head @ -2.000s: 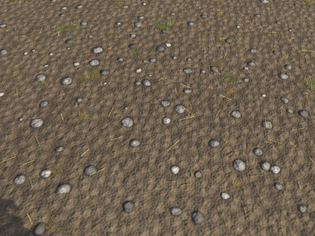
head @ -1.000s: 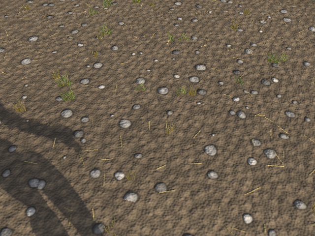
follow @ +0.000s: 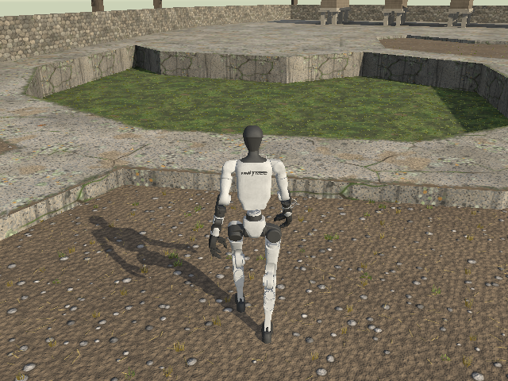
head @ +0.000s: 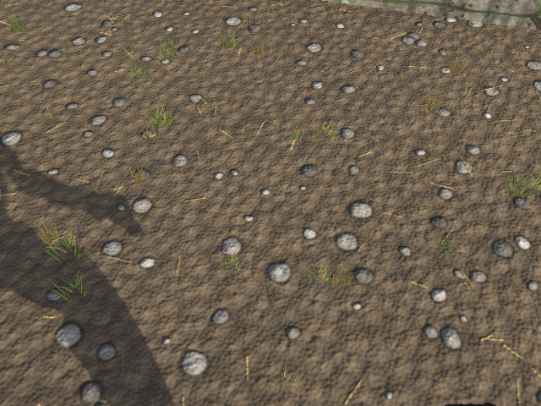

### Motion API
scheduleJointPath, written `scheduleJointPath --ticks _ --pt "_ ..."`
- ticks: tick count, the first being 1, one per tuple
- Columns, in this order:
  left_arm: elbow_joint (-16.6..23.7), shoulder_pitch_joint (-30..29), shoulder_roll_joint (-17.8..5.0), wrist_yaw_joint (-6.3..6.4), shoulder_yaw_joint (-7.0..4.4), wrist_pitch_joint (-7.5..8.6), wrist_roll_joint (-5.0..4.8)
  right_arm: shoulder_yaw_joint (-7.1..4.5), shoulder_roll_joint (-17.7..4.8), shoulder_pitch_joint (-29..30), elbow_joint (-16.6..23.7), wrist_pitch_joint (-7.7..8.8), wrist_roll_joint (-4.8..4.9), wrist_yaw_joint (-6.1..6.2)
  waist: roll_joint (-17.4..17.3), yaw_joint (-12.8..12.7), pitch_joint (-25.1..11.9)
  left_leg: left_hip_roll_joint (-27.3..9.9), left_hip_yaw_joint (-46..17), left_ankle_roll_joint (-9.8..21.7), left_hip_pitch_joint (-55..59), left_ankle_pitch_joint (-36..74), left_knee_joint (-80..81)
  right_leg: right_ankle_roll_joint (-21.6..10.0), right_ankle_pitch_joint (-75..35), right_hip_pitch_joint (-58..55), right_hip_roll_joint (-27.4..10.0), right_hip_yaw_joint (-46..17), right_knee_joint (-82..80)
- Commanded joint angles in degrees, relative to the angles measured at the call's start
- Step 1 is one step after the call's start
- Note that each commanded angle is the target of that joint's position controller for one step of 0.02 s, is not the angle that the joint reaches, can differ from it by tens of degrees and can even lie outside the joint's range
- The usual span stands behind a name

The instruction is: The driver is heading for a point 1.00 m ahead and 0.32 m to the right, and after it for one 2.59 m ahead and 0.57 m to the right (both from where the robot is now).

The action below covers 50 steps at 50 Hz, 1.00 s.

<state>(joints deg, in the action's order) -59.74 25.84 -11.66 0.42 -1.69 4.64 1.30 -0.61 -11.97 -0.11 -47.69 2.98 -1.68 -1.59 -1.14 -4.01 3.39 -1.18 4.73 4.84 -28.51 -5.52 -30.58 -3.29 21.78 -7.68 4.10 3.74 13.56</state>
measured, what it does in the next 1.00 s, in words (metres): walks ahead, turning right: left foot, then right foot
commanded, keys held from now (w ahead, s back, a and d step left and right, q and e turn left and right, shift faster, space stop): w+e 0.88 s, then w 0.12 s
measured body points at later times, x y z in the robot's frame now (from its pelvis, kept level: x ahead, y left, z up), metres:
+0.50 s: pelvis +0.27 +0.00 +0.00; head +0.31 -0.02 +0.45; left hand +0.49 +0.17 -0.12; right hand +0.17 -0.23 -0.14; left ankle +0.14 +0.09 -0.73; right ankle +0.40 -0.12 -0.70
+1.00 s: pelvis +0.53 -0.10 +0.01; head +0.56 -0.13 +0.46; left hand +0.64 +0.16 -0.11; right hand +0.60 -0.40 -0.10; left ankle +0.75 -0.05 -0.68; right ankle +0.40 -0.10 -0.73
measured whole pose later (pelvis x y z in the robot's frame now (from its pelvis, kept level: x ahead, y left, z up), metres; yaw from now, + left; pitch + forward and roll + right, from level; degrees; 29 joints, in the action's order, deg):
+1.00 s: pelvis +0.53 -0.10 +0.01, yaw -30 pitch +2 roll +0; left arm -52.7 24.3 -14.9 0.4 -3.8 3.1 0.5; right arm -1.7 -14.2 -2.1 -43.7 1.5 -2.1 -1.6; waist -2.5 -4.9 2.4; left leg -4.6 -0.2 -1.8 -36.7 -1.4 -39.0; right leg -7.3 17.2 -1.6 8.4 -8.0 14.8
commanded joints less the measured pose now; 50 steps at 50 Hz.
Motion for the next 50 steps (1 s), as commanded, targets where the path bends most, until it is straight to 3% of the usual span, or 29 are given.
scheduleJointPath --ticks 1,2,3,4,5,6,7,8,12,17,22,25,27,28,29,30,31,32,33,35,36,39,42,48,50 --pt "2.0 -0.7 -8.8 0.29 -1.39 0.15 -0.33 -3.42 -9.4 -20.2 -3.3 1.80 -1.07 1.60 2.9 11.7 -9.9 -0.3 -2.6 4.5 26.5 -1.3 4.7 -4.6 -51.6 9.7 -13.1 -3.4 26.5" --pt "4.5 1.8 -4.1 -0.28 -0.16 0.33 -2.27 -5.00 -15.3 -27.9 -4.2 2.02 -2.67 2.39 -6.4 12.0 -18.4 -17.0 -23.8 8.9 44.1 -8.5 6.3 -2.3 -25.8 27.6 -6.8 -0.1 46.7" --pt "3.6 5.2 -5.4 -0.02 -0.98 0.05 -2.48 -5.37 -15.8 -26.5 -4.1 1.14 -1.09 1.71 -11.2 9.9 -22.7 -25.1 -42.5 13.2 47.7 -8.2 13.3 -2.1 8.0 38.6 0.4 -3.6 60.0" --pt "3.8 0.7 -8.9 0.29 -2.09 -0.39 -1.36 -4.66 -12.3 -20.4 -3.2 0.80 0.25 1.45 -3.3 8.0 -13.6 -22.3 -34.5 11.2 39.7 -10.8 14.4 -2.7 3.6 42.1 -4.0 -7.6 61.7" --pt "4.5 -2.7 -7.4 -0.06 -1.89 -0.22 -1.20 -3.65 -8.4 -15.9 -2.5 1.17 0.49 1.29 -1.1 6.8 -6.7 -20.0 -26.6 9.6 31.0 -9.3 17.1 -2.7 -0.9 41.9 -6.2 -7.5 59.3" --pt "4.4 -3.7 -5.8 -0.29 -1.79 -0.52 -1.11 -3.05 -6.1 -13.8 -2.7 1.61 0.29 1.32 -0.5 5.3 -3.0 -17.2 -20.6 6.9 25.4 -7.2 19.5 -2.6 -3.6 40.1 -8.0 -7.3 55.9" --pt "4.5 -3.9 -5.4 -0.68 -1.95 -1.29 -0.08 -2.64 -4.8 -13.7 -3.5 2.07 0.43 1.64 -2.0 4.1 -1.3 -15.1 -16.0 5.1 21.6 -4.0 20.7 -2.1 -4.9 38.3 -9.0 -7.2 53.7" --pt "4.0 -2.9 -4.3 -1.19 -1.85 -2.17 0.41 -2.46 -4.3 -14.1 -4.0 2.49 0.41 1.86 -2.7 3.1 -1.0 -13.9 -12.6 4.1 19.8 -1.7 21.5 -1.6 -5.9 36.6 -9.2 -6.9 53.2" --pt "6.4 -8.1 -3.1 -2.29 -2.00 -3.79 0.29 -2.95 -5.9 -17.8 -5.7 4.07 0.92 1.98 -2.3 2.5 -0.1 -12.8 -4.4 3.5 20.7 6.7 23.2 -0.4 -12.1 42.2 -10.1 -5.3 50.9" --pt "10.7 -18.9 -2.2 -3.15 -1.27 -3.58 0.15 -2.65 -5.4 -20.8 -6.9 4.01 0.76 2.32 -2.4 4.1 2.4 -10.5 3.6 2.4 22.7 13.5 23.1 0.4 -21.9 45.0 -9.4 -1.7 35.7" --pt "14.3 -26.3 -2.4 -3.65 -0.68 -3.41 0.62 -3.00 -7.2 -25.5 -8.8 3.20 0.58 3.27 -2.5 6.0 2.9 -13.3 7.4 2.1 31.4 23.6 20.0 -2.3 -20.2 43.1 -7.2 3.5 24.4" --pt "14.0 -22.8 -4.0 -3.35 -1.46 -3.51 0.84 -3.50 -9.1 -24.5 -8.7 2.18 0.25 3.90 -4.5 3.5 -0.1 -14.4 9.9 1.5 35.9 45.6 10.2 -5.8 -11.9 36.7 -2.9 6.1 22.9" --pt "11.4 -13.3 -6.2 -2.82 -2.78 -3.12 0.90 -4.05 -10.8 -23.7 -8.1 1.03 0.11 3.83 -4.7 -0.5 -5.7 -14.6 10.4 1.5 34.8 49.5 -6.2 -8.7 -7.0 25.9 0.9 6.2 20.0" --pt "8.9 -4.7 -8.7 -2.18 -4.11 -2.66 1.45 -4.16 -11.1 -22.6 -7.1 0.72 0.32 3.47 -1.7 -4.8 -10.1 -13.5 11.1 -0.2 27.1 39.1 -20.6 -11.1 -8.0 13.4 0.2 2.4 14.7" --pt "8.7 -1.3 -15.1 -1.29 -5.96 -2.64 1.90 -3.15 -6.1 -23.9 -4.3 0.93 0.91 2.85 7.9 -3.9 -15.6 -8.2 10.8 -2.6 8.3 2.3 -40.4 -16.4 -4.1 -2.5 -15.5 -19.4 13.3" --pt "9.9 -2.5 -18.5 -1.33 -6.57 -3.34 0.43 -3.40 -6.5 -21.0 -0.1 1.58 1.31 1.85 12.7 -2.0 -19.0 3.8 0.3 -4.9 -9.6 -27.1 -54.3 -23.9 -6.0 -10.3 -24.7 -48.5 3.3" --pt "9.5 -4.1 -16.5 -0.87 -6.13 -3.88 -0.39 -3.58 -8.3 -14.0 1.0 2.25 0.75 1.57 3.9 -2.5 -11.2 -1.0 -6.4 -4.2 -16.3 -20.7 -53.2 -21.2 -7.7 -6.2 -22.9 -39.5 1.6" --pt "9.5 -7.1 -13.6 -0.50 -5.44 -3.73 -0.79 -3.27 -7.8 -13.5 1.5 3.07 1.28 1.40 1.8 -0.4 -5.6 -3.3 -6.2 -3.9 -15.1 -14.9 -48.1 -18.7 -12.7 1.5 -21.3 -32.3 0.8" --pt "9.8 -10.0 -11.1 -0.38 -4.81 -3.35 -0.74 -3.38 -7.6 -14.7 0.4 3.12 1.04 1.62 -1.6 2.5 -2.5 -5.0 -6.2 -4.1 -11.2 -12.7 -42.6 -15.8 -19.9 8.0 -18.0 -26.9 0.1" --pt "10.3 -12.2 -9.0 -0.05 -3.97 -2.23 -1.41 -3.26 -6.8 -16.9 0.0 1.01 -0.98 1.50 -0.4 5.5 -2.8 -6.2 -6.4 -5.8 -4.4 -11.7 -37.3 -13.7 -28.7 14.3 -13.3 -20.0 -0.4" --pt "10.2 -11.3 -9.3 -0.15 -3.91 -1.55 -1.60 -3.25 -6.5 -16.9 0.4 0.07 -1.26 1.25 0.1 5.8 -3.4 -6.0 -5.9 -6.6 -3.7 -11.8 -35.9 -13.8 -32.0 15.1 -12.3 -19.0 -0.3" --pt "9.8 -7.8 -11.5 -0.35 -4.37 -0.82 -1.52 -3.00 -5.8 -12.4 2.6 -1.28 -1.14 0.81 1.7 5.0 -2.6 -5.8 -4.5 -8.2 -6.3 -7.4 -29.8 -12.8 -33.0 16.5 -10.3 -17.5 -1.2" --pt "9.6 -3.7 -11.5 -0.44 -4.32 -1.08 -1.37 -2.91 -6.4 -4.8 5.5 -1.48 -0.89 0.73 3.4 2.1 -1.0 -5.3 -4.4 -8.8 -11.0 -1.5 -22.2 -11.2 -31.6 13.9 -9.7 -19.1 -1.6" --pt "8.7 2.0 -10.8 0.17 -3.73 -1.09 -0.82 -1.75 -5.9 4.6 9.1 -0.56 -0.39 -0.08 4.8 -1.8 -0.5 -2.4 -3.3 -6.8 -11.6 5.4 -8.4 -9.5 -37.0 5.8 -10.4 -19.4 0.6" --pt "8.3 2.8 -10.9 0.57 -3.48 -0.93 -0.47 -1.53 -6.1 5.9 10.0 -0.03 -0.19 -0.25 5.2 -1.9 -0.1 -1.4 -3.0 -5.1 -8.9 5.2 -4.5 -9.0 -40.1 3.9 -11.8 -20.0 1.5"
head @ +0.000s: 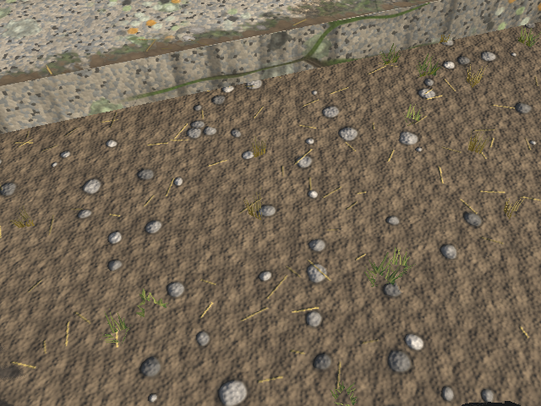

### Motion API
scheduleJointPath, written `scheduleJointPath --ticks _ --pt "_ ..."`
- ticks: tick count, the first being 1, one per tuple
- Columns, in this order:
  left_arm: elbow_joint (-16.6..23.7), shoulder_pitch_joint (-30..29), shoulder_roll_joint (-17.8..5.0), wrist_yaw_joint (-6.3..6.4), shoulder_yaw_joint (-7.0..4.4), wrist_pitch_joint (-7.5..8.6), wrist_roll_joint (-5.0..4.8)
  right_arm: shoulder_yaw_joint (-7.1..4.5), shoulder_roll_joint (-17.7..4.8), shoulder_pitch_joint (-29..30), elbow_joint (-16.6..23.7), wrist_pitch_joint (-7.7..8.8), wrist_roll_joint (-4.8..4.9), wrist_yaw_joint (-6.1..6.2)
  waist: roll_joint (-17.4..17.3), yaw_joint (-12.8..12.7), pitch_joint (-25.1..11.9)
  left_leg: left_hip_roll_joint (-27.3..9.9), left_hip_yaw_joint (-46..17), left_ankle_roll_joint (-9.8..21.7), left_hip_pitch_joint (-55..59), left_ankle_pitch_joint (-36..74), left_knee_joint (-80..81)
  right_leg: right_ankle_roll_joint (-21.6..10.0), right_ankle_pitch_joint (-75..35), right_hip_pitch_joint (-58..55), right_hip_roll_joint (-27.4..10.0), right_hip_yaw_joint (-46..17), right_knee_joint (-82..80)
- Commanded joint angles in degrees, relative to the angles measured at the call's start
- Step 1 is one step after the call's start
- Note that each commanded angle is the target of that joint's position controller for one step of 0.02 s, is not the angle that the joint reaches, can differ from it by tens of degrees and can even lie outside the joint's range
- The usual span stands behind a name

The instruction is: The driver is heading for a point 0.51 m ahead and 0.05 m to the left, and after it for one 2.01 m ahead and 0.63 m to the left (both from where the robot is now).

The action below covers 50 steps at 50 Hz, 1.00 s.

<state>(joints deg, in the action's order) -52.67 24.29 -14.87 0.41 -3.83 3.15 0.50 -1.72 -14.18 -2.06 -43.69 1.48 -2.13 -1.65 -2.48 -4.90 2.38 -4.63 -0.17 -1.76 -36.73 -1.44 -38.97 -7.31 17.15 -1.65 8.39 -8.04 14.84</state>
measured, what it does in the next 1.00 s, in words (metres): walks ahead: left foot, then right foot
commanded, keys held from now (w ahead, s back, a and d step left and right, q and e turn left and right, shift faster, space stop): w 0.48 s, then w+q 0.14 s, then q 0.38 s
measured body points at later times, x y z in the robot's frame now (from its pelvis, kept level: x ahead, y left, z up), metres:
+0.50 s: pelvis +0.28 +0.03 +0.01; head +0.30 +0.04 +0.45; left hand +0.46 +0.25 -0.11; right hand +0.22 -0.22 -0.13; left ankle +0.20 +0.12 -0.74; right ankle +0.42 -0.11 -0.70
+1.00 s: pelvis +0.47 -0.01 +0.00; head +0.51 -0.01 +0.45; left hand +0.48 +0.26 -0.13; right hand +0.62 -0.24 -0.13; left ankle +0.54 +0.12 -0.70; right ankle +0.47 -0.09 -0.74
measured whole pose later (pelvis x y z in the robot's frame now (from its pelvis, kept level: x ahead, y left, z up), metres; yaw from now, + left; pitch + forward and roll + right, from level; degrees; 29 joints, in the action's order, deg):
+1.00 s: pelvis +0.47 -0.01 +0.00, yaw +11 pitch +0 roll +0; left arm -50.4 15.5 -12.9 1.6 -2.0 3.1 0.9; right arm -3.6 -14.0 -9.9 -47.0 -2.0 -1.8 -2.0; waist -1.6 -0.5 4.7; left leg -2.4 3.3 1.0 -31.0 -9.9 -45.6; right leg -3.3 14.0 8.7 -1.4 14.6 22.6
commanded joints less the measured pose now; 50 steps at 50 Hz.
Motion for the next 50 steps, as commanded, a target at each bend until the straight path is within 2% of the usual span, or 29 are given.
scheduleJointPath --ticks 1,3,4,5,6,7,8,9,10,12,15,19,22,25,28,29,30,31,32,33,34,35,36,37,38,40,42,47,50 --pt "1.2 3.7 -8.2 0.79 -1.35 0.70 0.45 -0.52 -4.4 6.8 6.0 1.71 0.32 -0.17 6.9 -0.1 1.0 2.5 1.7 2.6 2.0 0.0 5.8 -4.3 -37.6 -2.3 -16.8 -8.3 0.9" --pt "1.6 0.9 -9.8 0.95 -1.54 1.13 0.59 -1.38 -6.5 -1.0 3.9 2.20 0.44 0.41 7.5 4.0 -1.2 5.3 2.3 5.0 13.3 -4.8 8.6 -2.2 -49.9 -1.5 -16.8 -7.1 6.5" --pt "1.4 0.1 -10.4 0.69 -1.60 1.25 0.77 -2.06 -7.8 -8.5 1.4 2.63 0.60 1.03 6.4 7.4 -4.9 7.0 3.2 6.2 21.6 -5.7 11.1 -1.3 -54.5 -1.3 -15.0 -5.5 15.0" --pt "1.7 -0.4 -9.7 0.34 -1.33 1.53 0.62 -2.73 -9.5 -17.1 -0.6 3.26 0.13 1.81 4.4 11.5 -9.8 3.0 -0.3 8.0 34.1 -5.2 12.7 -0.4 -47.0 4.8 -12.4 -3.6 26.8" --pt "3.5 2.7 -4.8 -0.02 -0.13 1.84 -0.46 -3.75 -14.6 -24.5 -0.9 3.43 -1.20 2.59 -4.0 12.0 -18.2 -11.6 -19.5 11.9 48.1 -13.3 13.5 1.2 -24.4 16.6 -7.0 0.3 45.0" --pt "2.6 9.8 -3.7 -0.18 -0.15 1.56 -1.31 -4.64 -16.8 -23.3 -2.3 2.63 -0.88 1.86 -14.9 7.6 -19.8 -20.3 -43.3 18.4 52.6 -12.6 22.2 2.4 13.3 30.4 0.9 2.1 57.5" --pt "2.0 5.2 -7.1 0.13 -0.46 1.02 0.73 -3.56 -11.0 -17.5 -1.2 2.12 0.77 1.32 -3.8 6.3 -10.5 -17.5 -39.7 17.2 44.3 -21.1 23.8 1.6 8.5 34.5 -3.9 -0.3 60.2" --pt "2.9 -0.3 -6.9 -0.38 -0.40 1.05 0.96 -2.61 -7.0 -13.0 -0.5 2.23 1.19 1.05 1.0 6.0 -4.1 -14.7 -29.8 15.9 36.2 -19.9 24.9 1.8 3.5 34.4 -6.0 0.3 57.8" --pt "3.7 -2.7 -5.8 -0.75 -0.12 0.98 0.91 -2.09 -5.5 -11.3 -0.8 2.45 0.74 0.97 1.6 5.2 -1.9 -11.7 -23.6 14.3 32.2 -14.9 26.3 1.9 1.3 33.5 -7.8 1.0 54.9" --pt "3.8 -2.5 -4.7 -1.52 0.21 -0.01 1.75 -1.54 -4.5 -12.8 -2.8 3.22 0.98 1.20 -1.8 3.7 -1.2 -8.2 -15.6 12.8 28.3 -5.1 28.0 3.0 0.1 30.7 -9.6 2.3 51.2" --pt "4.3 -4.4 -3.4 -2.13 0.69 -0.79 2.01 -1.78 -5.5 -16.5 -5.2 4.45 1.65 0.87 -2.2 3.3 -1.3 -7.4 -11.3 13.9 28.7 2.4 29.7 4.4 -1.9 33.0 -10.8 4.8 48.2" --pt "7.8 -15.2 -2.4 -2.59 1.62 -0.83 1.84 -1.76 -5.7 -19.9 -7.2 4.28 1.79 0.85 -1.6 5.3 1.4 -5.4 -6.6 13.7 30.2 4.5 32.6 6.5 -9.6 38.9 -13.5 8.3 37.3" --pt "9.7 -21.5 -1.0 -2.81 2.57 -0.55 1.41 -1.85 -6.3 -22.5 -8.5 4.26 1.85 0.86 -1.8 6.9 1.6 -4.2 -3.6 12.5 30.9 9.1 32.0 6.8 -14.8 35.9 -12.7 10.6 26.9" --pt "10.9 -25.8 -1.5 -2.57 2.74 -0.33 1.16 -1.87 -6.7 -25.3 -9.8 4.04 1.65 1.10 -1.7 8.4 1.8 -5.6 -4.0 12.2 34.1 12.7 30.0 6.2 -15.7 33.6 -11.4 11.5 21.1" --pt "11.5 -25.7 -2.7 -2.10 2.34 0.28 1.18 -2.11 -7.8 -25.1 -10.4 3.51 1.25 1.66 -1.9 7.1 1.6 -7.7 -6.6 11.9 37.7 19.0 25.4 4.8 -11.0 30.8 -10.1 10.7 17.5" --pt "10.8 -23.0 -3.4 -1.81 2.01 0.65 1.24 -2.25 -8.4 -24.2 -10.4 3.36 1.16 1.82 -1.9 5.5 0.5 -7.7 -7.0 11.3 37.9 23.3 22.2 4.1 -8.8 26.8 -9.1 10.6 15.7" --pt "8.9 -17.2 -4.3 -1.37 1.47 1.18 1.44 -2.33 -8.7 -23.3 -10.3 3.21 1.30 1.84 -1.1 2.8 -2.2 -6.4 -6.2 10.5 37.1 27.4 15.7 3.2 -8.4 19.0 -7.6 11.1 12.3" --pt "6.1 -8.4 -6.5 -0.66 0.55 2.00 2.21 -2.05 -7.8 -23.0 -10.0 3.20 1.67 1.71 1.2 -0.7 -7.6 -3.4 -4.2 9.4 32.1 23.7 5.2 1.6 -10.0 6.1 -9.5 9.2 10.1" --pt "5.3 1.2 -11.4 0.34 -0.61 2.53 3.75 -1.22 -4.8 -22.6 -7.6 3.43 2.21 1.66 7.9 -3.7 -15.7 0.7 -1.5 7.8 21.6 4.5 -11.6 -1.1 -10.2 -7.8 -24.3 -5.3 9.6" --pt "5.6 -0.2 -15.5 0.35 -1.76 1.58 3.20 -0.47 0.2 -30.0 -7.0 2.84 4.11 2.18 18.9 0.4 -20.9 9.1 1.9 6.0 5.8 -31.3 -27.6 -7.9 -18.0 -16.0 -37.2 -25.0 4.8" --pt "6.7 -3.8 -10.3 0.14 -0.82 1.00 1.26 -2.23 -6.6 -26.5 -8.4 1.70 2.25 2.88 7.6 0.9 -15.3 5.6 -2.6 6.3 3.5 -28.9 -31.3 -7.1 -23.2 -9.4 -34.0 -21.2 5.1" --pt "7.2 -8.3 -6.4 0.10 0.36 1.27 0.86 -2.53 -5.7 -23.6 -7.9 1.47 2.18 2.65 6.0 2.8 -8.4 4.1 -3.0 5.9 3.7 -25.3 -31.0 -5.9 -33.1 -2.4 -31.4 -11.3 5.0" --pt "7.2 -10.4 -4.1 0.00 0.95 1.56 0.83 -2.41 -4.2 -22.6 -7.9 1.07 1.96 2.45 5.5 4.2 -5.7 2.5 -2.6 5.2 5.1 -23.2 -29.4 -4.4 -40.5 2.5 -28.7 -4.3 4.0" --pt "7.1 -11.2 -2.8 0.29 1.31 1.75 0.62 -2.72 -3.9 -22.1 -8.0 0.25 1.35 2.11 6.7 5.2 -4.4 1.5 -2.4 4.6 6.6 -21.9 -27.6 -2.8 -42.4 5.8 -26.5 0.4 3.2" --pt "6.9 -11.8 -2.6 0.55 1.37 1.84 0.46 -2.81 -3.3 -22.9 -7.9 -0.69 0.84 1.65 8.2 6.5 -4.1 1.6 -1.7 3.7 8.5 -20.8 -27.2 -2.0 -43.8 8.7 -25.2 3.8 2.5" --pt "6.8 -11.2 -3.6 0.75 1.10 2.30 0.33 -3.02 -2.4 -22.6 -7.2 -1.92 0.77 1.11 8.3 7.5 -5.3 2.7 -0.7 2.8 9.4 -18.0 -27.3 -2.4 -48.0 10.0 -24.8 7.5 2.0" --pt "6.6 -11.3 -4.4 1.10 0.80 2.22 0.24 -3.05 -2.0 -20.3 -5.9 -2.68 0.58 0.80 8.6 7.9 -4.7 2.4 0.1 2.2 7.4 -14.9 -25.3 -3.0 -46.9 10.7 -24.8 10.7 1.3" --pt "6.0 -10.7 -4.9 1.57 0.52 0.96 0.30 -1.94 -0.8 -12.2 -1.8 -3.26 0.34 -0.38 9.4 6.3 -3.4 1.9 3.4 2.4 10.0 -6.5 -9.2 -2.7 -41.7 11.7 -23.4 17.7 2.3" --pt "5.4 -9.0 -6.7 1.22 -0.25 0.13 0.40 -1.98 -1.8 -9.5 0.1 -3.38 0.15 -0.68 9.1 4.9 -4.0 3.0 5.2 3.5 12.5 -8.6 -3.6 -2.6 -40.1 9.4 -25.1 18.3 5.5"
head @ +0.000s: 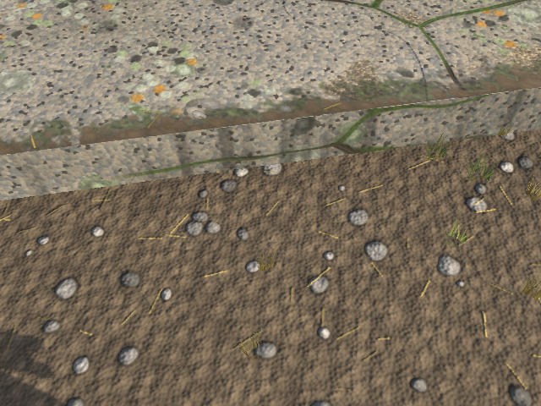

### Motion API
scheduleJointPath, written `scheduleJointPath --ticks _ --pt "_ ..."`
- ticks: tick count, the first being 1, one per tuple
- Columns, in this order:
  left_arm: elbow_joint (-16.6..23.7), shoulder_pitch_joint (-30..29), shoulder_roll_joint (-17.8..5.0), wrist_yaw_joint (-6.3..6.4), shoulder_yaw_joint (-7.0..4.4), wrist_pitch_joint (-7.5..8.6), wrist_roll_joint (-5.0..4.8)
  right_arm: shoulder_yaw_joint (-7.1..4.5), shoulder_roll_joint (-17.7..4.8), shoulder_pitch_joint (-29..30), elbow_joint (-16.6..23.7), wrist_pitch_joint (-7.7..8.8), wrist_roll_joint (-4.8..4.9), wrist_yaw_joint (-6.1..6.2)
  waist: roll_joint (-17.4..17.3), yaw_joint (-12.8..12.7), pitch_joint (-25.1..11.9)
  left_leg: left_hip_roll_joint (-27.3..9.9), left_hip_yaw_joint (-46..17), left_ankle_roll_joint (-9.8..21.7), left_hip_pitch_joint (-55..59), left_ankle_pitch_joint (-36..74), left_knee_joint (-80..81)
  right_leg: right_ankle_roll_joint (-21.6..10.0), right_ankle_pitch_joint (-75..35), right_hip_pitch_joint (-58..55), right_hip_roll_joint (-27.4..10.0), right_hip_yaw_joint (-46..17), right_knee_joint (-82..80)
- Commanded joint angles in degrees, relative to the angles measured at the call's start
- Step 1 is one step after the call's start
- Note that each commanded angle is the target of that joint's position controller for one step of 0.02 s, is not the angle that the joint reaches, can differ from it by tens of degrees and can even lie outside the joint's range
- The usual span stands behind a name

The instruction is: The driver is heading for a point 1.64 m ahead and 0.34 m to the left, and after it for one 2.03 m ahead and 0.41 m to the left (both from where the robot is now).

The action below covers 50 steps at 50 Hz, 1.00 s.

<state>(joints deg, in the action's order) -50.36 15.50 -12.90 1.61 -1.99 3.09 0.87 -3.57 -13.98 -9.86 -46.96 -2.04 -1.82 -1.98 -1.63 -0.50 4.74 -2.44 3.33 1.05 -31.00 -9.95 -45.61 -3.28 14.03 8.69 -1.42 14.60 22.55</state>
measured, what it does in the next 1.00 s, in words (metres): walks ahead, turning left: left foot, then right foot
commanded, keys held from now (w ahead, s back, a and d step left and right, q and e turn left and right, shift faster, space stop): q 0.24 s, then w+q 0.24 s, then w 0.52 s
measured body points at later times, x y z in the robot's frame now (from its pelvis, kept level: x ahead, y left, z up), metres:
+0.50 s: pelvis +0.06 +0.01 +0.00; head +0.07 +0.02 +0.45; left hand +0.12 +0.31 -0.11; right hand +0.22 -0.24 -0.12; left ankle +0.08 +0.10 -0.74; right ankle +0.10 -0.12 -0.72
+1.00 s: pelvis +0.21 +0.10 -0.02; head +0.24 +0.12 +0.43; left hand +0.06 +0.31 -0.15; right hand +0.50 -0.03 -0.10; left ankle +0.24 +0.20 -0.74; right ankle +0.12 -0.09 -0.72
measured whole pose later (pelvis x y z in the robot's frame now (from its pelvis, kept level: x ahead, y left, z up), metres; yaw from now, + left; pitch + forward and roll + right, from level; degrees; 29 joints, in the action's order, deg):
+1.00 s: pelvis +0.21 +0.10 -0.02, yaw +23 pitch +2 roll +0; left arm -53.6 27.0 -13.7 -0.6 -2.9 3.2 0.3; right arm -1.8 -14.2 -3.9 -40.8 3.0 -2.9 -1.7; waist 0.3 -4.2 1.4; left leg 1.0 3.9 4.0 -23.6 -9.9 -31.9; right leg -0.8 25.1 5.6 -2.4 0.7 38.9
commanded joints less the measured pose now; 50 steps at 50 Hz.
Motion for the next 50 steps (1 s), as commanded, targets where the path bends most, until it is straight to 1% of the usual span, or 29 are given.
scheduleJointPath --ticks 1,4,5,6,7,8,9,10,11,12,14,17,23,25,27,28,29,30,31,32,33,35,40,43,45,47,48,49,50 --pt "3.1 0.0 -9.2 -0.07 -2.38 -0.23 0.06 -0.27 -2.5 -1.1 4.0 0.11 -0.19 -0.35 8.4 0.2 -6.3 0.9 1.9 1.2 7.1 -2.3 4.3 -6.5 -36.1 -1.7 -16.1 -4.6 -0.8" --pt "3.2 0.1 -10.0 0.11 -3.09 -1.75 0.04 -0.77 -3.5 -1.5 5.3 0.57 -0.18 -0.11 7.8 0.3 -6.3 1.8 2.1 3.4 9.9 -6.6 10.9 -4.8 -31.7 -2.9 -17.5 -4.9 6.5" --pt "2.9 1.0 -10.1 0.16 -3.28 -2.41 0.14 -1.00 -3.9 -4.2 4.9 1.34 -0.41 0.22 4.5 2.0 -7.9 2.4 1.2 4.5 15.3 -1.2 16.9 -2.5 -28.5 -1.4 -15.9 -3.4 13.6" --pt "3.5 3.9 -9.3 0.03 -3.16 -2.80 0.40 -2.43 -9.2 -8.1 4.5 2.24 -0.92 1.06 -5.8 3.1 -11.6 -4.7 -10.0 7.2 23.8 14.6 21.9 1.1 -15.4 5.1 -11.3 -1.1 27.2" --pt "7.5 3.0 -4.9 -0.29 -1.99 -3.47 -0.04 -4.40 -17.1 -8.7 5.5 1.93 0.11 1.57 -17.1 2.4 -12.9 -20.4 -33.1 18.6 31.2 37.6 24.1 5.2 25.0 22.7 1.3 -1.9 41.7" --pt "7.5 -0.3 -6.6 0.01 -2.10 -4.62 0.82 -4.65 -15.8 -13.1 4.3 1.35 2.19 1.66 -7.2 5.6 -16.5 -20.4 -32.6 22.1 31.5 34.0 24.9 5.5 26.5 23.6 0.8 -13.1 48.0" --pt "8.0 -2.0 -6.3 0.00 -2.11 -4.88 0.09 -3.94 -13.4 -10.1 4.4 0.76 1.90 2.09 -5.4 4.1 -11.9 -17.8 -27.8 21.2 27.8 27.4 25.5 5.5 21.9 25.7 -0.3 -14.6 49.3" --pt "7.8 -3.4 -6.1 0.08 -2.06 -4.53 -0.19 -3.00 -10.4 -5.7 5.0 0.13 1.53 2.57 -3.2 2.4 -6.9 -13.7 -23.5 18.0 23.0 20.8 27.3 5.3 16.5 26.0 -1.4 -15.6 46.1" --pt "7.9 -3.9 -6.8 0.20 -2.36 -4.28 0.40 -2.37 -8.4 -2.0 5.9 -0.16 1.71 2.93 -3.7 1.0 -5.3 -10.4 -20.9 15.1 20.8 17.0 28.0 5.1 12.8 25.2 -2.0 -16.0 42.7" --pt "7.3 -2.4 -7.4 0.09 -2.54 -4.43 1.19 -1.93 -7.0 0.0 6.6 -0.24 1.63 3.00 -4.4 0.0 -6.0 -8.3 -19.0 14.0 19.5 18.3 27.8 5.2 10.6 23.0 -1.4 -15.6 41.6" --pt "7.2 -0.7 -6.7 -0.72 -2.43 -4.76 1.50 -2.23 -8.0 -1.6 6.4 0.32 1.35 2.29 -2.7 -0.1 -9.8 -6.6 -19.7 13.8 19.6 5.6 29.8 5.3 8.9 20.4 -0.6 -15.4 38.9" --pt "8.8 -4.0 -6.3 -1.49 -2.22 -4.82 1.36 -3.06 -10.1 -3.3 6.2 0.72 0.86 1.61 -4.9 1.3 -7.8 -6.1 -25.0 14.1 19.1 -17.9 34.6 5.8 8.8 21.5 0.0 -15.5 31.2" --pt "10.4 -5.8 -6.3 -1.69 -1.88 -2.95 0.81 -3.80 -11.8 -4.4 6.4 1.06 0.35 0.91 -5.2 1.9 -6.7 -5.2 -29.3 13.3 15.2 -23.8 34.1 4.8 10.4 14.8 2.3 -15.3 19.3" --pt "9.6 -1.9 -6.2 -1.39 -1.76 -2.28 0.12 -3.79 -11.4 -1.7 7.2 0.94 0.52 0.59 -5.4 -0.5 -6.5 -3.7 -28.7 12.0 9.1 -24.6 33.2 3.1 10.5 5.7 3.8 -14.2 12.1" --pt "6.9 6.4 -6.1 -0.41 -1.81 -1.41 0.11 -3.30 -9.1 1.0 7.9 0.98 0.89 1.05 -2.0 -5.4 -5.0 1.0 -25.3 7.9 -1.6 -27.6 27.0 0.8 4.2 -9.1 3.5 -13.3 -1.4" --pt "6.2 10.5 -10.0 0.42 -2.44 -0.71 0.90 -2.15 -5.0 1.6 9.1 1.60 1.19 1.40 7.4 -6.5 -4.7 5.7 -18.9 4.6 -9.6 -27.1 13.9 -1.1 15.6 -14.7 -7.2 -25.2 -9.3" --pt "7.2 9.6 -15.8 0.67 -3.51 -0.38 1.73 -0.89 -1.3 1.1 10.4 2.57 1.54 1.40 15.3 -5.4 -4.8 13.1 -10.5 3.1 -16.1 -21.4 -1.3 -5.3 32.6 -13.9 -21.5 -48.6 -17.7" --pt "6.8 5.7 -15.7 0.56 -4.00 -0.33 2.54 -1.35 -4.9 1.6 10.5 3.30 -0.12 1.17 9.2 -2.2 0.6 8.1 -14.2 3.5 -16.3 -14.0 -7.0 -8.5 35.1 -4.7 -23.0 -52.4 -19.0" --pt "7.3 2.1 -12.2 0.06 -3.22 0.09 1.46 -1.92 -6.8 -0.4 9.2 3.68 -0.12 0.51 6.7 0.6 1.9 6.7 -14.9 3.1 -14.6 -9.8 -8.9 -7.8 31.7 -2.7 -19.4 -47.1 -18.1" --pt "7.4 0.1 -10.3 -0.53 -2.74 0.61 0.63 -2.16 -7.7 -2.6 7.7 3.85 -0.28 -0.08 6.6 1.8 1.5 6.5 -14.0 2.1 -13.2 -6.9 -9.6 -6.0 25.3 -3.3 -15.5 -40.5 -17.6" --pt "7.3 0.1 -9.7 -0.80 -2.54 1.05 0.34 -2.25 -8.0 -3.6 6.8 3.78 -0.76 -0.55 8.1 1.7 0.1 6.6 -12.1 1.2 -11.6 -4.8 -11.1 -4.9 19.0 -3.8 -12.6 -34.8 -17.3" --pt "5.7 3.5 -8.6 -1.20 -2.33 1.84 0.14 -1.75 -6.9 -1.9 7.0 3.55 -1.11 -1.18 8.6 0.2 -0.8 5.8 -10.2 0.1 -11.3 -1.9 -12.1 -5.1 10.5 -4.9 -10.4 -28.9 -16.7" --pt "2.5 9.1 -8.6 -1.94 -2.72 2.20 -0.05 0.21 -4.0 8.8 10.2 3.44 -0.73 -1.92 9.3 -3.4 0.1 1.5 -2.9 -1.9 -8.7 1.6 1.4 -6.3 -2.7 -6.5 -9.7 -22.6 -15.8" --pt "0.8 11.6 -10.0 -2.15 -3.08 1.96 0.20 0.86 -3.6 12.4 11.3 3.66 -0.21 -1.95 10.7 -4.8 0.3 2.0 1.1 -0.5 -0.4 -1.3 10.1 -5.8 -12.1 -5.0 -10.3 -20.5 -13.2" --pt "-0.2 12.3 -11.1 -2.10 -3.37 1.53 0.11 0.69 -4.4 10.8 11.1 3.91 -0.15 -1.30 10.8 -3.7 -0.2 3.4 2.5 1.6 5.4 -3.0 13.2 -5.7 -19.9 -4.9 -12.0 -20.8 -10.2" --pt "-0.8 11.2 -11.3 -2.01 -3.18 1.19 -0.41 -0.15 -5.6 0.2 7.5 4.74 -0.57 0.01 7.3 2.1 -5.0 5.9 2.9 4.1 20.0 -0.6 19.7 -3.9 -35.7 -3.7 -9.9 -16.9 2.7" --pt "-0.3 10.5 -10.1 -1.94 -2.71 1.23 -0.63 -1.08 -8.2 -9.1 4.7 5.44 -1.41 0.76 4.3 6.1 -11.5 2.3 -1.4 5.9 33.9 -1.9 19.3 -2.5 -31.8 2.9 -7.2 -14.3 14.5" --pt "3.3 10.5 -4.6 -2.33 -1.07 1.41 -1.59 -2.47 -14.4 -18.3 3.9 5.74 -2.54 1.64 -7.8 9.1 -20.5 -15.9 -25.2 10.7 50.4 -15.0 23.3 0.4 -8.2 19.7 -1.5 -10.3 34.8" --pt "3.5 10.0 -6.8 -2.07 -1.94 1.30 -0.48 -2.93 -16.2 -19.5 2.5 5.26 -0.42 1.76 -12.6 8.2 -21.1 -21.8 -43.1 13.9 48.4 -13.3 31.4 0.0 15.1 28.2 3.6 -14.3 44.7"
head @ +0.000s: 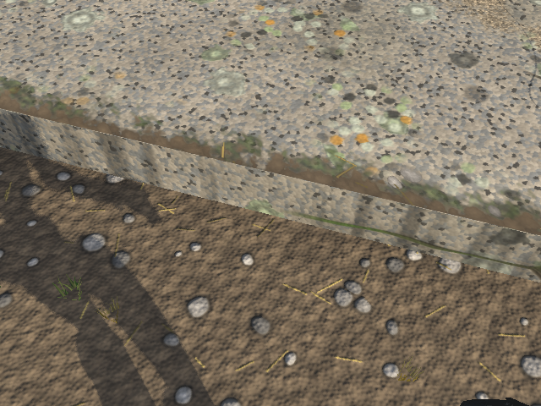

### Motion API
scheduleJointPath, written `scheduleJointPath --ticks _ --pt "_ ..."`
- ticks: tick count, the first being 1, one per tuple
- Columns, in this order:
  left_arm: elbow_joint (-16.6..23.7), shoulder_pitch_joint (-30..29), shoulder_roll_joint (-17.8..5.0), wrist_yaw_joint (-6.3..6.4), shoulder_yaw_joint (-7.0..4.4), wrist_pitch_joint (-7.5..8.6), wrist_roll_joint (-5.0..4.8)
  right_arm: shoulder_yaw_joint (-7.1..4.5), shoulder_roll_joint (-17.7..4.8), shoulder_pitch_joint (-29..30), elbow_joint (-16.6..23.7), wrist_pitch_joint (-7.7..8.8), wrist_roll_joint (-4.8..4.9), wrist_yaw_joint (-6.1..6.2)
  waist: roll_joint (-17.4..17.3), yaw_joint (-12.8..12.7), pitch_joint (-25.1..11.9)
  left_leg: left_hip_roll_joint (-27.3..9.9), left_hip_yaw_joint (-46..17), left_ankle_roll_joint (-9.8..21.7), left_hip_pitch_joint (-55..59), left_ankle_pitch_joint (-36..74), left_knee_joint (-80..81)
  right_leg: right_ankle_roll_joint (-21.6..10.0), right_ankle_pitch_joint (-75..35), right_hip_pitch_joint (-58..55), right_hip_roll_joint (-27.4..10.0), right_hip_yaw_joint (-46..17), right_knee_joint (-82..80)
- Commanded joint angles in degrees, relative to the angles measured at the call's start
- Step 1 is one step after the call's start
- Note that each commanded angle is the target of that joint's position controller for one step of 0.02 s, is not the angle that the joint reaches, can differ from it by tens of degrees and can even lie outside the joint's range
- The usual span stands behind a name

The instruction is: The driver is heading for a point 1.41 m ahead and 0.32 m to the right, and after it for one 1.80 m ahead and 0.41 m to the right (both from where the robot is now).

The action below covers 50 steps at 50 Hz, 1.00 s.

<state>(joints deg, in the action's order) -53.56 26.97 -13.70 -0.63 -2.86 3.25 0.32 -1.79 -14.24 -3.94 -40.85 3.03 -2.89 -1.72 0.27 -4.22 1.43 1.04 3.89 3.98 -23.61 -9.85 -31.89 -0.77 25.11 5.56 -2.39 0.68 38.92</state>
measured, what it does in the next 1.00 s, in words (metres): walks ahead: right foot, then left foot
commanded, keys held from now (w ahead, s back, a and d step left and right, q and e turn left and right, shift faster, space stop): w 0.82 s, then w+e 0.18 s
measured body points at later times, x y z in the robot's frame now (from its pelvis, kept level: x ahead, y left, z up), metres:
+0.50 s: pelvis +0.27 -0.02 -0.01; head +0.31 -0.03 +0.44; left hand +0.47 +0.22 -0.10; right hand +0.23 -0.27 -0.15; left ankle +0.08 +0.09 -0.69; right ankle +0.38 -0.09 -0.73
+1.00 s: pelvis +0.55 +0.00 +0.00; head +0.59 +0.01 +0.45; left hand +0.50 +0.25 -0.15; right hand +0.75 -0.23 -0.10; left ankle +0.67 +0.09 -0.73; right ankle +0.39 -0.09 -0.72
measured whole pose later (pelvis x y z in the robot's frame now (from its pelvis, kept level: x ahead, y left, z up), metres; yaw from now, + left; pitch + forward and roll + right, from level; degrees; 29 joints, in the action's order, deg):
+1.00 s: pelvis +0.55 +0.00 +0.00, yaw -3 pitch +1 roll -2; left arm -60.2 24.2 -12.0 0.2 -2.0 4.8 0.5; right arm -0.9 -12.5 -0.4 -48.7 5.2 -2.5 -0.3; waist -1.0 -4.0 3.3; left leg -1.3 3.8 3.4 -25.4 -3.6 -28.9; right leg -2.5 24.8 -2.0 2.9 1.2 24.7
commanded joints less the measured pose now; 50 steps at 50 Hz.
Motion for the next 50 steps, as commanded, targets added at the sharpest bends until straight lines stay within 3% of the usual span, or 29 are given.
scheduleJointPath --ticks 1,2,3,5,7,12,14,17,20,21,22,23,24,25,26,27,28,29,31,34,38,41,44,46,48,49,50 --pt "6.8 -4.5 -7.8 0.25 -1.67 0.75 0.76 -3.91 -13.1 -20.0 -3.3 -0.01 1.35 1.43 -8.1 9.4 -9.0 -22.7 -35.5 10.3 34.8 -12.7 16.7 -3.6 0.8 34.8 0.3 -3.4 31.9" --pt "6.9 -6.5 -6.6 -0.35 -1.26 1.06 0.65 -2.86 -9.2 -15.6 -2.7 0.21 1.48 1.21 -5.2 7.7 -4.1 -19.7 -28.6 9.4 27.7 -8.0 17.7 -3.8 -3.8 34.0 -1.6 -3.2 30.0" --pt "6.5 -6.8 -5.6 -0.68 -1.11 0.94 0.55 -2.07 -6.8 -12.7 -2.6 0.46 1.44 1.06 -4.7 5.8 -1.4 -16.4 -22.9 7.7 22.3 -4.5 19.8 -3.6 -6.4 31.6 -3.1 -2.6 26.6" --pt "5.2 -4.8 -4.6 -1.30 -0.93 -0.42 1.81 -1.40 -5.1 -11.6 -3.4 1.22 1.75 1.15 -6.4 3.5 0.2 -12.9 -16.7 6.7 17.2 2.7 22.2 -2.3 -8.7 27.6 -3.9 -1.5 23.7" --pt "5.5 -6.1 -4.2 -1.83 -0.93 -1.05 1.94 -1.62 -5.9 -13.6 -4.9 2.04 2.14 1.19 -5.4 2.8 0.5 -12.5 -14.3 7.9 17.0 9.3 23.5 -1.4 -10.9 28.6 -3.7 -0.5 22.4" --pt "9.5 -18.6 -3.1 -2.15 -0.17 -1.13 1.84 -1.54 -5.7 -17.4 -8.0 2.45 2.47 1.20 -4.0 4.5 3.7 -10.8 -8.9 8.2 18.1 15.2 25.4 0.6 -20.7 33.1 -4.2 1.3 9.2" --pt "10.8 -22.9 -2.4 -2.26 0.37 -1.01 1.51 -1.63 -6.3 -18.9 -9.1 2.60 2.44 1.25 -4.1 5.5 3.9 -10.5 -7.4 7.6 18.4 17.9 25.2 0.3 -24.1 30.4 -3.1 2.4 2.8" --pt "12.3 -27.2 -3.2 -2.04 0.40 -0.90 1.27 -1.73 -7.2 -21.5 -11.0 2.55 2.26 1.59 -3.8 6.4 4.5 -12.2 -7.4 7.0 22.2 20.3 24.7 -1.3 -25.3 28.1 -1.7 3.0 -2.9" --pt "12.4 -26.4 -4.4 -1.56 -0.03 -0.50 1.43 -1.95 -8.4 -21.1 -12.3 2.25 1.85 2.08 -3.5 5.1 3.8 -13.6 -6.8 5.8 27.3 31.7 19.9 -3.9 -20.5 24.3 0.4 3.7 -6.5" --pt "11.4 -23.3 -4.9 -1.14 -0.36 -0.34 1.45 -2.04 -8.9 -20.6 -12.6 2.17 1.66 2.20 -4.1 3.5 1.8 -13.4 -6.2 5.1 28.4 40.5 15.2 -5.0 -17.7 19.7 2.2 4.4 -7.5" --pt "9.2 -16.3 -5.9 -0.60 -0.93 0.04 1.62 -2.16 -9.4 -20.0 -12.9 1.82 1.54 2.23 -3.6 0.3 -2.0 -12.0 -4.7 4.2 28.1 46.4 6.1 -6.2 -17.0 11.3 4.2 5.4 -10.2" --pt "5.9 -6.3 -8.1 0.08 -1.81 0.59 2.35 -1.86 -8.7 -20.2 -12.8 1.65 1.58 2.24 -2.2 -3.5 -7.9 -9.4 -2.9 3.2 21.9 40.8 -6.6 -8.0 -17.0 -2.5 2.4 3.3 -11.4" --pt "4.7 2.3 -14.0 0.89 -3.23 0.87 3.75 -0.73 -4.7 -22.4 -10.6 1.77 2.74 1.95 6.6 -4.7 -16.1 -4.3 0.2 1.5 6.9 17.6 -26.8 -12.1 -8.7 -18.5 -13.4 -16.0 -13.1" --pt "4.1 1.8 -16.7 0.48 -3.85 0.49 2.73 -0.67 -2.4 -27.5 -11.3 1.75 3.35 1.62 15.9 -1.4 -20.1 5.2 -4.2 0.6 -8.1 -21.4 -40.8 -17.7 -7.8 -25.2 -22.9 -41.1 -22.1" --pt "4.7 -4.6 -12.7 0.16 -3.13 0.22 0.80 -1.71 -6.9 -21.7 -11.4 1.45 2.07 1.79 6.4 0.1 -11.6 0.3 -9.0 1.7 -12.5 -16.2 -42.7 -15.3 -1.7 -18.0 -19.1 -35.5 -23.7" --pt "5.6 -10.1 -8.8 -0.05 -2.05 0.42 0.33 -1.68 -6.7 -17.9 -10.5 1.79 2.08 1.31 3.2 1.7 -4.6 -2.3 -8.1 1.8 -12.1 -10.3 -39.8 -13.8 -3.9 -9.0 -17.0 -26.9 -25.3" --pt "5.5 -12.5 -6.6 -0.29 -1.41 0.86 0.55 -1.40 -5.5 -16.5 -10.6 1.84 2.10 1.02 1.9 3.2 -1.7 -4.4 -7.3 1.6 -9.8 -7.1 -36.4 -12.1 -9.3 -3.3 -14.1 -21.1 -27.3" --pt "4.7 -12.8 -5.6 -0.20 -1.04 1.25 0.38 -1.33 -4.9 -16.6 -11.1 1.22 1.26 0.81 2.7 4.4 0.0 -5.5 -6.8 0.8 -7.3 -5.9 -34.0 -10.8 -15.2 0.6 -11.9 -16.5 -28.4" --pt "2.8 -11.0 -4.9 -0.14 -0.75 2.16 0.24 -0.86 -3.2 -17.7 -11.8 -0.04 0.63 0.13 3.1 5.8 -0.6 -6.0 -5.7 -0.4 -4.1 -4.7 -32.5 -10.5 -22.4 3.4 -10.3 -11.8 -29.9" --pt "0.4 -8.3 -6.2 -0.22 -1.06 3.07 -0.28 -0.77 -2.9 -12.6 -10.4 -0.67 0.66 -0.36 2.7 5.8 1.4 -7.7 -4.2 -2.0 -9.3 -0.3 -28.3 -11.1 -24.8 2.9 -9.4 -7.8 -32.6" --pt "-1.8 -5.0 -5.7 -0.18 -0.70 2.93 -0.18 -0.36 -2.6 -2.7 -7.5 -0.41 1.07 -0.36 2.4 3.6 3.6 -7.9 -2.0 -3.7 -12.7 7.0 -16.1 -10.7 -28.9 1.0 -7.1 -3.8 -33.7" --pt "-3.1 -2.7 -6.2 0.02 -0.70 3.14 0.03 0.25 -1.7 2.7 -6.3 -0.09 1.44 -0.38 3.0 2.0 3.6 -6.0 0.0 -3.4 -9.7 11.3 -6.4 -9.8 -33.6 -1.2 -6.6 -1.6 -32.6" --pt "-4.4 -0.7 -6.6 0.54 -0.71 2.80 0.29 0.09 -2.6 5.9 -5.0 0.35 1.36 0.26 3.3 1.4 3.6 -4.8 -0.5 -2.7 -8.6 9.5 -2.0 -9.7 -40.1 -5.7 -8.4 -3.8 -29.2" --pt "-4.3 -2.2 -7.4 0.97 -0.91 2.48 0.50 -0.21 -3.7 4.6 -4.9 1.01 1.23 0.70 3.7 2.8 3.0 -3.8 -1.0 -1.5 -6.1 5.5 0.3 -9.2 -46.7 -8.3 -9.4 -5.3 -25.2" --pt "-3.9 -4.8 -7.9 1.20 -0.98 2.29 0.66 -1.02 -5.3 -4.6 -7.7 2.18 1.10 1.52 3.4 7.0 -1.8 -1.1 -0.2 0.1 5.5 2.8 5.3 -7.8 -56.4 -8.4 -7.7 -5.3 -14.6" --pt "-3.6 -5.2 -6.9 1.14 -0.53 2.26 0.40 -1.76 -7.2 -13.2 -10.3 3.06 0.23 2.23 1.0 10.3 -7.1 -3.0 -1.5 1.5 18.1 6.3 7.5 -6.8 -51.7 -3.3 -4.8 -4.0 -4.2" --pt "-1.2 -4.4 -3.5 1.05 0.52 2.56 -1.01 -2.99 -12.5 -20.7 -10.7 3.55 -1.25 3.12 -5.8 11.9 -15.0 -17.0 -16.1 4.3 33.8 7.7 7.8 -5.0 -32.4 10.0 -0.2 -1.3 11.9"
